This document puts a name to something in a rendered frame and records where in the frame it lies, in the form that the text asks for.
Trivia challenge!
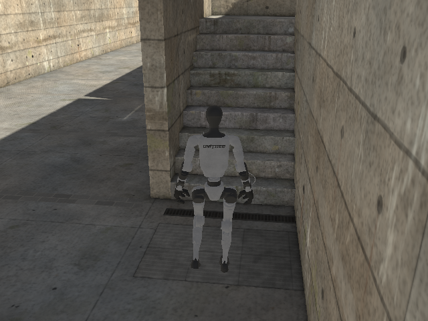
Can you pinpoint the left robot forearm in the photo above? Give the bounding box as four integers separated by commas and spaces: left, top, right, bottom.
175, 161, 189, 191

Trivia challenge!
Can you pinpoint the left robot shin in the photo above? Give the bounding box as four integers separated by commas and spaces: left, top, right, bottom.
193, 215, 203, 261

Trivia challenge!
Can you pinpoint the robot right hand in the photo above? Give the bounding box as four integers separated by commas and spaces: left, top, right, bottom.
238, 190, 253, 205

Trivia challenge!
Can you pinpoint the right robot forearm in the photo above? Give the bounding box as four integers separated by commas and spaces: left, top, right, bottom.
239, 162, 252, 192

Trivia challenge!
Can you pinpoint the robot left upper arm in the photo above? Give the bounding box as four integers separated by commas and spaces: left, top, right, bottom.
182, 134, 200, 172

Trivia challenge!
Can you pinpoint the robot right upper arm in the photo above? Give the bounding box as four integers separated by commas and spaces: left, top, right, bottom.
228, 135, 246, 173

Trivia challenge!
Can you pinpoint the humanoid robot head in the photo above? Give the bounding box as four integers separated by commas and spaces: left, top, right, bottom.
203, 106, 225, 138

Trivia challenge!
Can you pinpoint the robot left hand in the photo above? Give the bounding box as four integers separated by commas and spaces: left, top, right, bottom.
174, 188, 190, 204

